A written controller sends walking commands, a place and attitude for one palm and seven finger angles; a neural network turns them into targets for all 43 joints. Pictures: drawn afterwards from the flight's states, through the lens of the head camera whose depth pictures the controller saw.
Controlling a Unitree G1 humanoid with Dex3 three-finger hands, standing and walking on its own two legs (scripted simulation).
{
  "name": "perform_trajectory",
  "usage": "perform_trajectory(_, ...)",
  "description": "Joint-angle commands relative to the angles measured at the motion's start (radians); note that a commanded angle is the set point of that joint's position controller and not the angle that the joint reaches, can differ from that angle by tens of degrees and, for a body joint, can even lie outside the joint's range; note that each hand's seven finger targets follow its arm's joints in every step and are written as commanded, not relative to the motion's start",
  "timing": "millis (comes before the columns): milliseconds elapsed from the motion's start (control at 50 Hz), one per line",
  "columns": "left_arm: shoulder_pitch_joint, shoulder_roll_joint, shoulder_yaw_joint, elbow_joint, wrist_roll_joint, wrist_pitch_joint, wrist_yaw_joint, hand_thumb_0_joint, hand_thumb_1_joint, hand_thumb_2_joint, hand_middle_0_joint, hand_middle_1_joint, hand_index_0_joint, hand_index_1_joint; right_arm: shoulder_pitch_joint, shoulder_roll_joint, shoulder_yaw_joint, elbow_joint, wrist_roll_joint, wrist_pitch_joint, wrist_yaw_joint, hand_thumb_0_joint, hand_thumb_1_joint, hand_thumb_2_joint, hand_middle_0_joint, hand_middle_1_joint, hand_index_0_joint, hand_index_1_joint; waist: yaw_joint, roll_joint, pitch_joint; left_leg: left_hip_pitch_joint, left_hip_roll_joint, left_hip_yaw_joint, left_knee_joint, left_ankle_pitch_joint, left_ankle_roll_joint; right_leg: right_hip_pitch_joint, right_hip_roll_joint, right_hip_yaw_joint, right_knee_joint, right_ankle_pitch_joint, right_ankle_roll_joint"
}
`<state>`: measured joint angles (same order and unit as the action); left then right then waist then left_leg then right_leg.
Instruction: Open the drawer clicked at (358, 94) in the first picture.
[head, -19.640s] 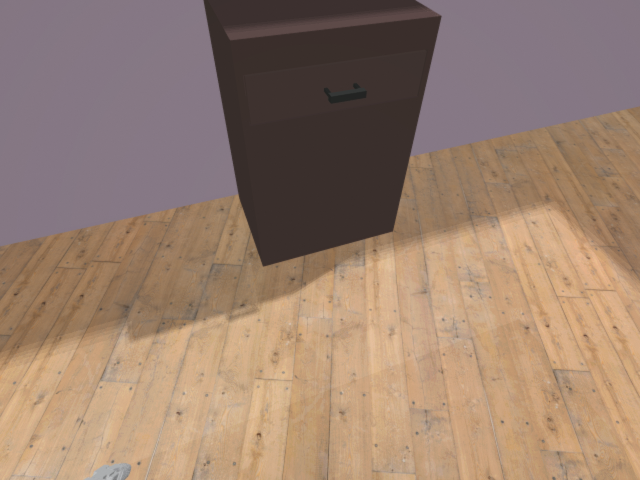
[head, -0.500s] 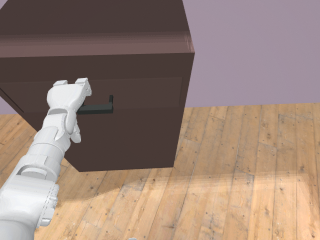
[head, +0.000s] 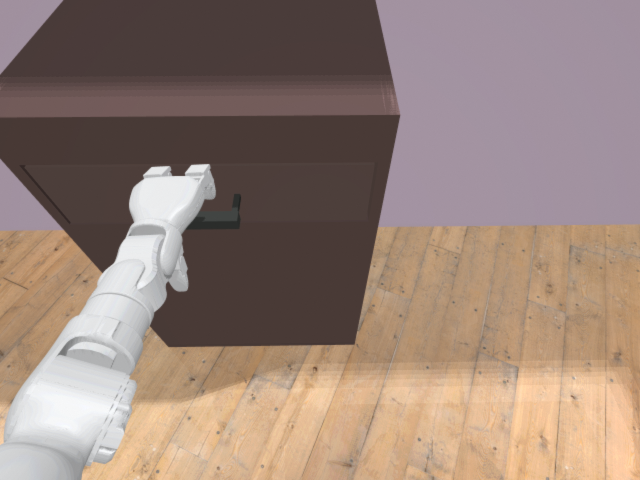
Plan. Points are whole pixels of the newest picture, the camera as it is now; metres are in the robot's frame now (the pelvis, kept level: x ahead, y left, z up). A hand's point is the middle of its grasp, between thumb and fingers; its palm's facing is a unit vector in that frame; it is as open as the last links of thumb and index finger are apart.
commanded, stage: move the hooked fingers above the handle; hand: left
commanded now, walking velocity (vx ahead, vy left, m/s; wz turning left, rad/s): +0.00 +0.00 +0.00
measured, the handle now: (207, 210) +0.53 +0.19 -0.03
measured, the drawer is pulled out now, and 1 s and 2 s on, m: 0.00 0.00 0.00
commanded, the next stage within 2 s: lower the fingers behind the handle in 0.22 s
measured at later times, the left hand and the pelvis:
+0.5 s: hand (187, 235) +0.45 +0.20 +0.01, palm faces -0.16 -0.05 -0.99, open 13.9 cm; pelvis +0.00 -0.01 +0.00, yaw +0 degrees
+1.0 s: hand (177, 241) +0.46 +0.22 -0.02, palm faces -0.13 -0.05 -0.99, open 14.1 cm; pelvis +0.00 +0.00 -0.02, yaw -2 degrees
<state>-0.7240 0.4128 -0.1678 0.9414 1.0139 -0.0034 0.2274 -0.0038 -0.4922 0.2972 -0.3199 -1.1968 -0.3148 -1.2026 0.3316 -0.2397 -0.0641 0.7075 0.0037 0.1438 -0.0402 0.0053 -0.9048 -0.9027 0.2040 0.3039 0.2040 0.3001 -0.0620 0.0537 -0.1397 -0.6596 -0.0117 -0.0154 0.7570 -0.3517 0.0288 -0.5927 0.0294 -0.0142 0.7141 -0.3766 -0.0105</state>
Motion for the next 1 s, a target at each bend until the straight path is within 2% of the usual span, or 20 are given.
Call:
perform_trajectory(0, -0.504, 0.161, 0.075, -0.193, 0.037, -0.084, 0.052, 0.000, -0.500, 0.300, -0.300, -1.200, -0.300, -1.200, 0.082, -0.151, -0.047, -0.069, -0.007, -0.019, -0.014, 0.000, -0.900, -0.900, 0.200, 0.300, 0.200, 0.300, -0.066, 0.006, -0.256, 0.306, -0.005, -0.010, -0.055, 0.296, 0.019, -0.046, 0.031, -0.014, -0.084, 0.224, -0.032)
perform_trajectory(40, -0.495, 0.282, 0.187, -0.156, 0.061, -0.083, 0.103, 0.000, -0.500, 0.300, -0.300, -1.200, -0.300, -1.200, 0.076, -0.155, -0.037, -0.074, -0.012, -0.018, -0.013, 0.000, -0.900, -0.900, 0.200, 0.300, 0.200, 0.300, -0.026, 0.024, -0.270, 0.238, -0.012, -0.001, -0.054, 0.290, 0.016, -0.014, 0.031, -0.012, -0.059, 0.226, -0.043)
perform_trajectory(80, -0.469, 0.352, 0.250, -0.117, 0.080, -0.048, 0.159, 0.000, -0.500, 0.300, -0.300, -1.200, -0.300, -1.200, 0.054, -0.150, -0.024, -0.088, -0.016, -0.015, -0.010, 0.000, -0.900, -0.900, 0.200, 0.300, 0.200, 0.300, 0.000, 0.021, -0.298, 0.177, -0.017, 0.016, -0.047, 0.279, 0.016, 0.020, 0.031, -0.010, -0.034, 0.236, -0.042)
perform_trajectory(160, -0.379, 0.400, 0.272, -0.064, 0.105, 0.048, 0.218, 0.000, -0.500, 0.300, -0.300, -1.200, -0.300, -1.200, 0.021, -0.149, -0.016, -0.118, -0.017, -0.008, -0.007, 0.000, -0.900, -0.900, 0.200, 0.300, 0.200, 0.300, 0.041, -0.016, -0.411, 0.113, -0.028, 0.053, -0.033, 0.297, 0.012, 0.143, 0.025, 0.006, -0.014, 0.325, -0.031)
perform_trajectory(220, -0.402, 0.357, 0.228, -0.048, 0.086, 0.092, 0.185, 0.000, -0.500, 0.300, -0.300, -1.200, -0.300, -1.200, 0.050, -0.159, -0.030, -0.114, -0.008, -0.010, -0.009, 0.000, -0.900, -0.900, 0.200, 0.300, 0.200, 0.300, 0.004, -0.068, -0.464, 0.137, -0.020, 0.065, -0.033, 0.319, 0.018, 0.192, 0.023, 0.013, -0.035, 0.401, -0.016)
perform_trajectory(260, -0.403, 0.315, 0.193, -0.065, 0.052, 0.080, 0.128, 0.000, -0.500, 0.300, -0.300, -1.200, -0.300, -1.200, 0.071, -0.165, -0.042, -0.113, 0.002, -0.014, -0.017, 0.000, -0.900, -0.900, 0.200, 0.300, 0.200, 0.300, -0.022, -0.098, -0.485, 0.173, -0.015, 0.064, -0.039, 0.341, 0.026, 0.223, 0.019, 0.021, -0.056, 0.454, -0.007)
perform_trajectory(320, -0.481, 0.156, 0.050, -0.138, 0.008, 0.013, 0.033, 0.000, -0.500, 0.300, -0.300, -1.200, -0.300, -1.200, 0.089, -0.166, -0.055, -0.092, 0.006, -0.027, -0.029, 0.000, -0.900, -0.900, 0.200, 0.300, 0.200, 0.300, -0.092, -0.099, -0.393, 0.237, -0.013, 0.047, -0.044, 0.316, 0.036, 0.141, 0.019, 0.021, -0.099, 0.413, 0.000)
perform_trajectory(340, -0.513, 0.143, 0.034, -0.170, -0.001, -0.028, 0.009, 0.000, -0.500, 0.300, -0.300, -1.200, -0.300, -1.200, 0.094, -0.163, -0.056, -0.081, 0.004, -0.034, -0.035, 0.000, -0.900, -0.900, 0.200, 0.300, 0.200, 0.300, -0.112, -0.096, -0.361, 0.258, -0.008, 0.038, -0.040, 0.319, 0.039, 0.105, 0.017, 0.024, -0.106, 0.394, -0.001)
perform_trajectory(440, -0.484, 0.219, 0.111, -0.257, 0.023, -0.198, 0.014, 0.000, -0.500, 0.300, -0.300, -1.200, -0.300, -1.200, 0.116, -0.152, -0.057, -0.054, -0.015, -0.038, -0.044, 0.000, -0.900, -0.900, 0.200, 0.300, 0.200, 0.300, -0.072, 0.046, -0.350, 0.286, -0.012, 0.009, 0.007, 0.364, 0.029, -0.030, 0.025, 0.014, -0.050, 0.328, -0.025)
perform_trajectory(480, -0.448, 0.271, 0.178, -0.199, 0.052, -0.209, 0.074, 0.000, -0.500, 0.300, -0.300, -1.200, -0.300, -1.200, 0.116, -0.150, -0.055, -0.047, -0.018, -0.036, -0.031, 0.000, -0.900, -0.900, 0.200, 0.300, 0.200, 0.300, -0.052, 0.065, -0.335, 0.239, -0.008, 0.000, 0.031, 0.354, 0.019, -0.088, 0.031, -0.002, -0.008, 0.288, -0.033)
perform_trajectory(500, -0.434, 0.328, 0.235, -0.189, 0.063, -0.205, 0.111, 0.000, -0.500, 0.300, -0.300, -1.200, -0.300, -1.200, 0.110, -0.153, -0.052, -0.048, -0.022, -0.035, -0.025, 0.000, -0.900, -0.900, 0.200, 0.300, 0.200, 0.300, -0.033, 0.067, -0.350, 0.199, -0.008, -0.001, 0.041, 0.354, 0.016, -0.086, 0.032, -0.006, 0.015, 0.287, -0.037)
perform_trajectory(540, -0.395, 0.356, 0.287, -0.152, 0.078, -0.162, 0.185, 0.000, -0.500, 0.300, -0.300, -1.200, -0.300, -1.200, 0.098, -0.155, -0.049, -0.054, -0.033, -0.031, -0.007, 0.000, -0.900, -0.900, 0.200, 0.300, 0.200, 0.300, 0.001, 0.084, -0.395, 0.158, -0.013, 0.002, 0.059, 0.399, 0.008, -0.077, 0.035, -0.017, 0.056, 0.313, -0.044)
perform_trajectory(580, -0.384, 0.315, 0.265, -0.098, 0.090, -0.090, 0.246, 0.000, -0.500, 0.300, -0.300, -1.200, -0.300, -1.200, 0.097, -0.156, -0.049, -0.065, -0.037, -0.030, 0.010, 0.000, -0.900, -0.900, 0.200, 0.300, 0.200, 0.300, -0.006, 0.056, -0.418, 0.129, -0.012, 0.015, 0.077, 0.417, 0.007, -0.077, 0.040, -0.025, 0.077, 0.341, -0.041)
perform_trajectory(620, -0.387, 0.322, 0.262, -0.070, 0.111, -0.012, 0.280, 0.000, -0.500, 0.300, -0.300, -1.200, -0.300, -1.200, 0.093, -0.166, -0.053, -0.069, -0.039, -0.023, 0.021, 0.000, -0.900, -0.900, 0.200, 0.300, 0.200, 0.300, -0.007, 0.043, -0.476, 0.134, -0.011, 0.029, 0.085, 0.434, 0.005, -0.048, 0.042, -0.024, 0.082, 0.375, -0.035)
perform_trajectory(680, -0.443, 0.297, 0.215, -0.049, 0.105, 0.073, 0.256, 0.000, -0.500, 0.300, -0.300, -1.200, -0.300, -1.200, 0.114, -0.175, -0.057, -0.071, -0.029, -0.012, 0.024, 0.000, -0.900, -0.900, 0.200, 0.300, 0.200, 0.300, -0.040, -0.011, -0.538, 0.163, -0.008, 0.036, 0.081, 0.440, 0.013, 0.020, 0.042, -0.014, 0.057, 0.438, -0.021)
perform_trajectory(720, -0.474, 0.278, 0.185, -0.068, 0.082, 0.085, 0.205, 0.000, -0.500, 0.300, -0.300, -1.200, -0.300, -1.200, 0.124, -0.177, -0.060, -0.073, -0.020, -0.010, 0.016, 0.000, -0.900, -0.900, 0.200, 0.300, 0.200, 0.300, -0.059, -0.034, -0.554, 0.197, -0.007, 0.034, 0.070, 0.439, 0.018, 0.054, 0.040, -0.006, 0.033, 0.458, -0.014)
perform_trajectory(780, -0.515, 0.250, 0.148, -0.122, 0.044, 0.024, 0.122, 0.000, -0.500, 0.300, -0.300, -1.200, -0.300, -1.200, 0.133, -0.174, -0.062, -0.065, -0.017, -0.016, -0.010, 0.000, -0.900, -0.900, 0.200, 0.300, 0.200, 0.300, -0.091, -0.037, -0.520, 0.239, -0.002, 0.020, 0.058, 0.413, 0.027, 0.035, 0.035, 0.005, 0.001, 0.432, -0.008)
perform_trajectory(840, -0.491, 0.260, 0.151, -0.155, 0.048, -0.074, 0.079, 0.000, -0.500, 0.300, -0.300, -1.200, -0.300, -1.200, 0.129, -0.165, -0.054, -0.057, -0.021, -0.023, -0.030, 0.000, -0.900, -0.900, 0.200, 0.300, 0.200, 0.300, -0.087, 0.004, -0.441, 0.229, -0.001, 0.009, 0.058, 0.390, 0.029, -0.028, 0.034, 0.005, 0.001, 0.372, -0.016)
perform_trajectory(920, -0.339, 0.230, 0.164, -0.099, 0.074, -0.154, 0.096, 0.000, -0.500, 0.300, -0.300, -1.200, -0.300, -1.200, 0.127, -0.151, -0.052, -0.049, -0.030, -0.027, -0.018, 0.000, -0.900, -0.900, 0.200, 0.300, 0.200, 0.300, -0.051, 0.061, -0.358, 0.196, 0.008, 0.003, 0.086, 0.399, 0.017, -0.135, 0.043, -0.012, 0.037, 0.309, -0.033)
perform_trajectory(980, -0.330, 0.220, 0.174, -0.107, 0.076, -0.170, 0.134, 0.000, -0.500, 0.300, -0.300, -1.200, -0.300, -1.200, 0.128, -0.151, -0.056, -0.056, -0.034, -0.026, -0.002, 0.000, -0.900, -0.900, 0.200, 0.300, 0.200, 0.300, -0.045, 0.055, -0.379, 0.164, 0.012, -0.003, 0.108, 0.400, 0.012, -0.161, 0.046, -0.020, 0.072, 0.300, -0.036)
